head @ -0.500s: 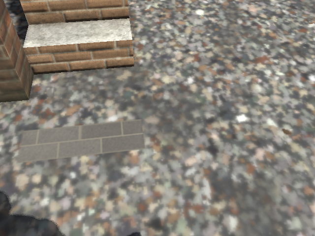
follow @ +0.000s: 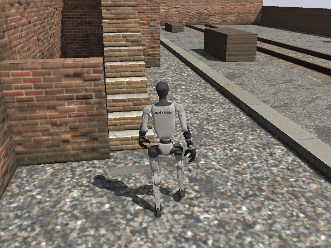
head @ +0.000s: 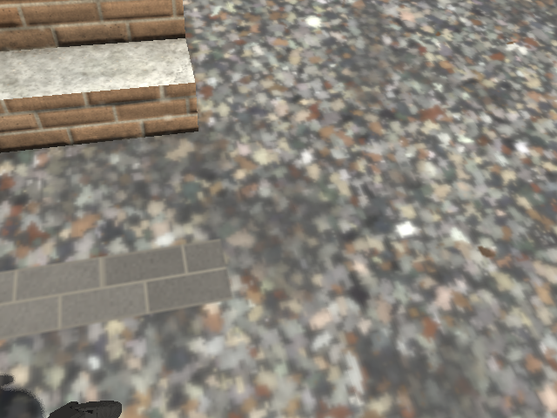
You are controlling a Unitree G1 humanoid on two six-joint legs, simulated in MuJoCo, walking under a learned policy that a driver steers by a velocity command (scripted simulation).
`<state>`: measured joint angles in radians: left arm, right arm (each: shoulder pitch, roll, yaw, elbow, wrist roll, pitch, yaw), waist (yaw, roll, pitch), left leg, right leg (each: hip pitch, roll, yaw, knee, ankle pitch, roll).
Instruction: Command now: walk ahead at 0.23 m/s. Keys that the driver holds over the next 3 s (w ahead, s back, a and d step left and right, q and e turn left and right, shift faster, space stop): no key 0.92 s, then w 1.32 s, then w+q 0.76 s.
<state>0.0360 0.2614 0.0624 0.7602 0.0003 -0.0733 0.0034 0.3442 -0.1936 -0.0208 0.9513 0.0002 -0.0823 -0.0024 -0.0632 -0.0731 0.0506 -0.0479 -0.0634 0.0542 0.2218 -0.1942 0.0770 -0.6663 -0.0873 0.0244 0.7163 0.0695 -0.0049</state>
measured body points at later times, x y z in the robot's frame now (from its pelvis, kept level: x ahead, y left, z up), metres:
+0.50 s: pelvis +0.13 +0.00 -0.02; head +0.15 +0.02 +0.43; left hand +0.28 +0.23 -0.15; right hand +0.21 -0.26 -0.15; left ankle +0.14 +0.13 -0.75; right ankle +0.20 -0.11 -0.75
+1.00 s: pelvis +0.18 +0.02 -0.02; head +0.20 +0.03 +0.43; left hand +0.28 +0.28 -0.16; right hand +0.25 -0.23 -0.16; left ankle +0.14 +0.13 -0.75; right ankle +0.20 -0.11 -0.75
